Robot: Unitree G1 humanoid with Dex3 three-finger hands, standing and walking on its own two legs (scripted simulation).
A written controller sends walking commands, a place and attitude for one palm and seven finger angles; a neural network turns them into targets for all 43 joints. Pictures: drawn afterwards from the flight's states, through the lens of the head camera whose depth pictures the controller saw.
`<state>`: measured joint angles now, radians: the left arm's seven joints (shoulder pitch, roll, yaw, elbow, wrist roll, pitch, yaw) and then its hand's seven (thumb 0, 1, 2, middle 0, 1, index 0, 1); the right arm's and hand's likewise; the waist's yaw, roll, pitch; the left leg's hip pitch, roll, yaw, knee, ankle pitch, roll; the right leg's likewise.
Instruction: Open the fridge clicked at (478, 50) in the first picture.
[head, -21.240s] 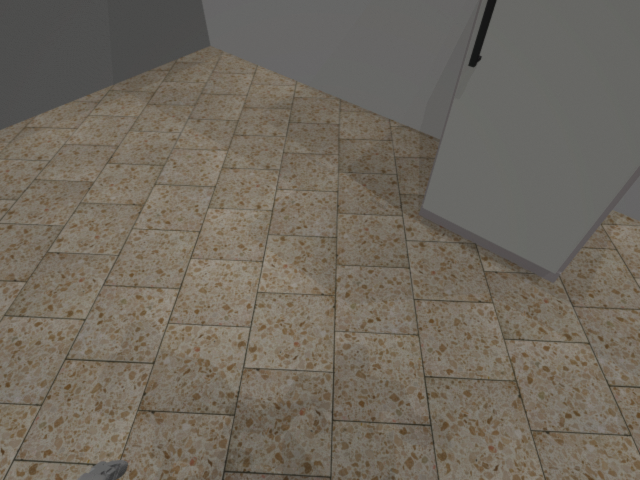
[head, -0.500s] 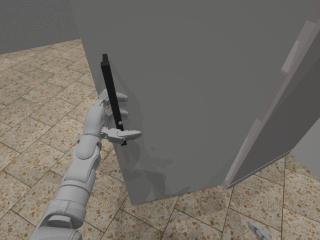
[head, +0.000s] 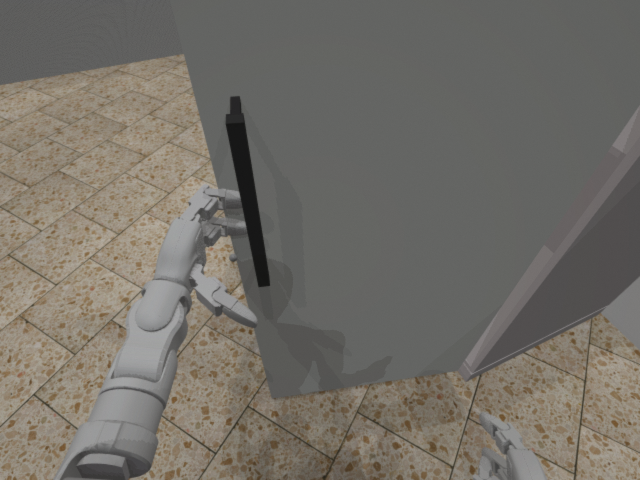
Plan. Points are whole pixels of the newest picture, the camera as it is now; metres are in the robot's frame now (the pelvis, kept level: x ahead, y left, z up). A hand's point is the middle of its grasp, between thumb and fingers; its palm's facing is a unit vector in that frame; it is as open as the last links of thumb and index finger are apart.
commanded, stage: slip the hand off the handle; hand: left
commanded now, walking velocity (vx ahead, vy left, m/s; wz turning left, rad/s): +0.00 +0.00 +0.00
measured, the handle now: (252, 207) +0.42 +0.11 +0.12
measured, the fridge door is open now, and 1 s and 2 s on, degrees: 74 74 74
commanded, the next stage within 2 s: draw the hand back to the body in 1.14 s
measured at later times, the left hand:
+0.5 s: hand (191, 269) +0.33 +0.17 +0.10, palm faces -0.09 -0.98 -0.18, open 14.7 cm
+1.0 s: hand (191, 336) +0.25 +0.15 +0.10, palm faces -0.11 -0.98 -0.17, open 14.7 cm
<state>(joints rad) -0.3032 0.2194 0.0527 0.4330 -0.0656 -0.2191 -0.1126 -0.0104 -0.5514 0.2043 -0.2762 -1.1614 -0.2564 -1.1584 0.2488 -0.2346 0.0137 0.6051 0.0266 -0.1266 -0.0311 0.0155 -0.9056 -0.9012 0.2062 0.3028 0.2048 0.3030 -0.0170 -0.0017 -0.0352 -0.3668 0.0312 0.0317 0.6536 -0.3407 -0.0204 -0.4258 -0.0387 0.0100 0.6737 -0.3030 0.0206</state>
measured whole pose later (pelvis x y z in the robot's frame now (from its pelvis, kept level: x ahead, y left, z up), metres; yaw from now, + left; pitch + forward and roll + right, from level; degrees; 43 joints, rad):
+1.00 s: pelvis -0.01 +0.00 -0.01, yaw +2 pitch +1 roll +0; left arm 0.12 0.26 0.05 -0.02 -0.15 -0.16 -0.24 -0.01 -0.55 0.20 -0.26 -1.15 -0.25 -1.15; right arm 0.25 -0.25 0.04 0.55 0.03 -0.16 -0.06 0.02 -0.90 -0.90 0.21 0.30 0.20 0.30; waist 0.02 0.04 -0.04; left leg -0.37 0.03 -0.01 0.73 -0.37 -0.02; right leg -0.40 -0.04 -0.03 0.72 -0.33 0.02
